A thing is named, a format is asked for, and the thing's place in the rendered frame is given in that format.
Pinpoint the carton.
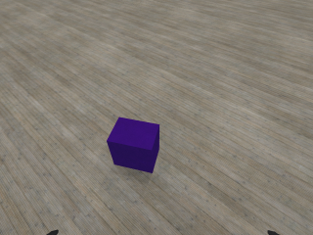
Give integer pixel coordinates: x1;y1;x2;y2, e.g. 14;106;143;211
107;117;159;173

